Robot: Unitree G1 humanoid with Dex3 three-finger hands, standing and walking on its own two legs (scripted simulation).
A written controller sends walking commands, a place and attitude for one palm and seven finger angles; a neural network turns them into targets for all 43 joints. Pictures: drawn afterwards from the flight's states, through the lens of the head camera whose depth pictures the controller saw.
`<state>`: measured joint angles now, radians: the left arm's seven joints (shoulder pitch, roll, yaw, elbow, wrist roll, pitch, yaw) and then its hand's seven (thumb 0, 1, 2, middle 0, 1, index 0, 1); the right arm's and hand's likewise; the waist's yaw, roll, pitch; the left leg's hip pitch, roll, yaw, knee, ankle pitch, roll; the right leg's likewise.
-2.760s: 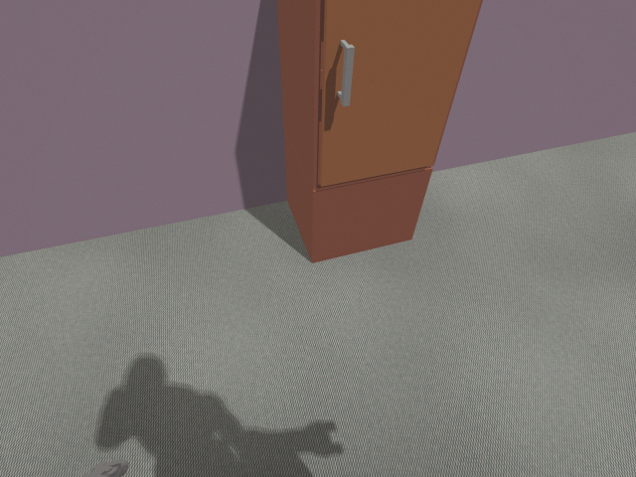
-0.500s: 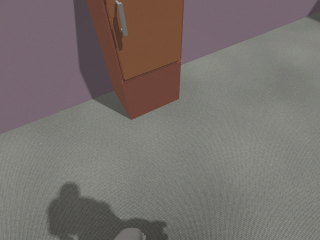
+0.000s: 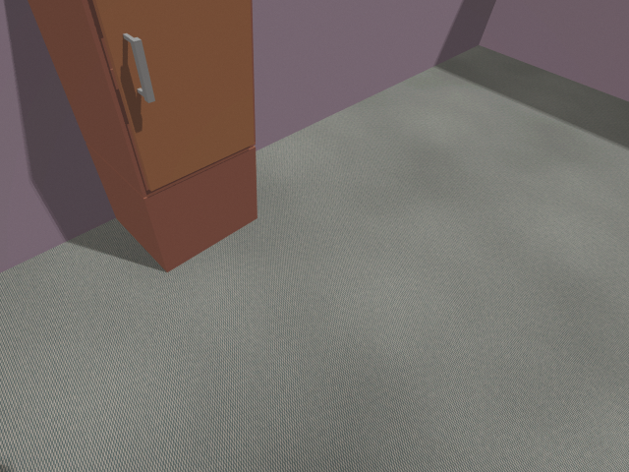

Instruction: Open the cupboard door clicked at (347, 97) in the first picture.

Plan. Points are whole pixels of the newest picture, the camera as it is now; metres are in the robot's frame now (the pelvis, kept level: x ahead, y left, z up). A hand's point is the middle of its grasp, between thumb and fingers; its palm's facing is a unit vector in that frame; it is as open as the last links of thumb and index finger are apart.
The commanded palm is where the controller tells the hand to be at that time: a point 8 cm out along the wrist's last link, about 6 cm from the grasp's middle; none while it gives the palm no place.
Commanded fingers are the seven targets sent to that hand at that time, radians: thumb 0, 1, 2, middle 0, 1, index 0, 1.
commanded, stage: walk to a spot facing it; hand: left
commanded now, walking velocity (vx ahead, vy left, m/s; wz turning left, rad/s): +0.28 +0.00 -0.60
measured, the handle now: (138, 68) +0.93 +0.52 +0.04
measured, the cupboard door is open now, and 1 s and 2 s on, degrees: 0 0 0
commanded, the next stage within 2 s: turn to face it in 1.48 s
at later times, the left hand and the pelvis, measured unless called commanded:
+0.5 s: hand (285, 385) +0.30 +0.06 -0.18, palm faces -0.42 -0.90 -0.10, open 7.4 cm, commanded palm none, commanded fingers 0.00 0.90 0.90 -0.20 -0.30 -0.20 -0.30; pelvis +0.11 -0.04 -0.02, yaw -20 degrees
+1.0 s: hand (286, 346) +0.38 +0.07 -0.20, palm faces -0.33 -0.93 -0.16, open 7.4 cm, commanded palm none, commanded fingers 0.00 0.90 0.90 -0.20 -0.30 -0.20 -0.30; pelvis +0.33 -0.11 -0.02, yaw -26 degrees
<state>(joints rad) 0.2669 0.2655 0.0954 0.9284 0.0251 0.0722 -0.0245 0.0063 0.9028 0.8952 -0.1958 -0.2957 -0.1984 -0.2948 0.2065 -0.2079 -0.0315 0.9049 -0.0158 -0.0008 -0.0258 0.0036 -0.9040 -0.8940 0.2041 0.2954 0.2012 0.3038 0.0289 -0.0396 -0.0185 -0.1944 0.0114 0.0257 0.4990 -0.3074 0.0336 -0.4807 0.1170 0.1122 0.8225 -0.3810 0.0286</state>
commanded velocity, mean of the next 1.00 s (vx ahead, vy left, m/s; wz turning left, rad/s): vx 0.35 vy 0.00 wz -0.36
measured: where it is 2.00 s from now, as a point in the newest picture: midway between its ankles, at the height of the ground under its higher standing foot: (399, 364)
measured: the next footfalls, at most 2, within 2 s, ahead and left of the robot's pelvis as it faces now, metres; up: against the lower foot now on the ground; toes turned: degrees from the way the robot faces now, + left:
right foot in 0.54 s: +0.22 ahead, -0.20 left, +0.00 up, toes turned -29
left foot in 0.98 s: +0.48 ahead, -0.07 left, +0.00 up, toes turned -17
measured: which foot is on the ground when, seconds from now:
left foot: down 0.00-0.52, up 0.54-0.96, down 0.98-1.00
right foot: up 0.00-0.52, down 0.54-1.00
